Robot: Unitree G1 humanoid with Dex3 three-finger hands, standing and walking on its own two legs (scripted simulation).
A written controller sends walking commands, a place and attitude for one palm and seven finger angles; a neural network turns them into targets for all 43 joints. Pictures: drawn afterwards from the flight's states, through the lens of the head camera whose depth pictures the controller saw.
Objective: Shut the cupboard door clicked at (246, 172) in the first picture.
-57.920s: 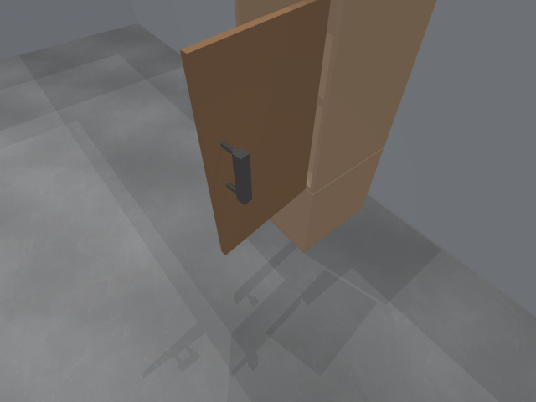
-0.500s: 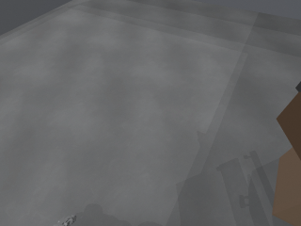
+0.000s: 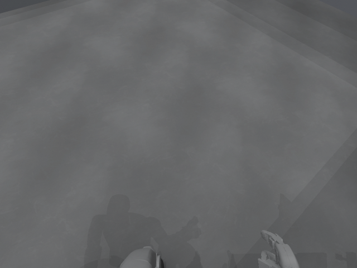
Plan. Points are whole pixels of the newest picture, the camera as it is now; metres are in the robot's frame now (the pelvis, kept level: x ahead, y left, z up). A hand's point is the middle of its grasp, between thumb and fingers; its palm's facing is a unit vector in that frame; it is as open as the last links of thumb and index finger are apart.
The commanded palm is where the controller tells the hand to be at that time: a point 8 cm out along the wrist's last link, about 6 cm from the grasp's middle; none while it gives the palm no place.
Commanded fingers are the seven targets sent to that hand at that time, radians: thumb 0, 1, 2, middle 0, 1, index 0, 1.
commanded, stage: walk to a spot facing it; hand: left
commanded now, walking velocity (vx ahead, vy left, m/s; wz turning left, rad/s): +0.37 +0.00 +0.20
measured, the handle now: out of the picture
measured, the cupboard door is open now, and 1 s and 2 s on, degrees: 32 32 32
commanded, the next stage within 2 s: turn to face it in 0.30 s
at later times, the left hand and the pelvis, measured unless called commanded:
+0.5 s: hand (138, 179) +0.34 +0.15 -0.14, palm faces +0.05 -0.98 -0.19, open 7.3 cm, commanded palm none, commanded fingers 0.00 0.90 0.90 -0.20 -0.30 -0.20 -0.30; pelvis +0.22 -0.03 +0.01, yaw +5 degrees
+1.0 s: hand (124, 163) +0.39 +0.21 -0.15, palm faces -0.08 -0.98 -0.18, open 7.4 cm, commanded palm none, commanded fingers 0.00 0.90 0.90 -0.20 -0.30 -0.20 -0.30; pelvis +0.31 +0.01 +0.03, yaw -10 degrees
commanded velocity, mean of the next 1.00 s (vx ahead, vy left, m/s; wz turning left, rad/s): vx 0.11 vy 0.00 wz -0.30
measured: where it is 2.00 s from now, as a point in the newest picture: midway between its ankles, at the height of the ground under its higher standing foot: (180, 227)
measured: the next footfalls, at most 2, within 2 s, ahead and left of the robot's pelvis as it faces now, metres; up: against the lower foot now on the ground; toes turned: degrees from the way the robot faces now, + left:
right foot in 0.40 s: +0.33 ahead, -0.13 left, +0.00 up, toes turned -1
left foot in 0.78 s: +0.36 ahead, +0.10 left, +0.00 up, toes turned +1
